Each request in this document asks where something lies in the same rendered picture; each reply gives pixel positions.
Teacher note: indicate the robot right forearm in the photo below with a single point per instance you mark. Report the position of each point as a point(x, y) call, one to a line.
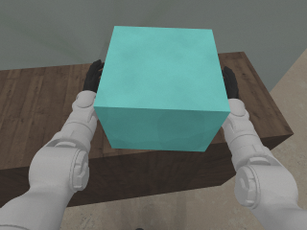
point(243, 141)

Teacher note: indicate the left robot upper arm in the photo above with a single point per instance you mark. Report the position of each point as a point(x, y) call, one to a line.
point(56, 174)

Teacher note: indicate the robot right hand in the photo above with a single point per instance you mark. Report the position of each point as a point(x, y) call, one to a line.
point(230, 83)

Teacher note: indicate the right robot upper arm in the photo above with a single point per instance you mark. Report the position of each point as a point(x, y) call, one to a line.
point(271, 195)

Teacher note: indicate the robot left forearm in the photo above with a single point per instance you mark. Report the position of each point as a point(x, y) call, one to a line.
point(79, 129)

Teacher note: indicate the robot left hand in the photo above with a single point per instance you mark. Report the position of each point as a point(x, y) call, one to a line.
point(92, 80)

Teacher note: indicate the pedestal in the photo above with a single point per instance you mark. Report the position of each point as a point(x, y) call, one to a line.
point(36, 102)

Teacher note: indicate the carton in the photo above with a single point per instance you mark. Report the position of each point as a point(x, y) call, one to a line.
point(161, 89)

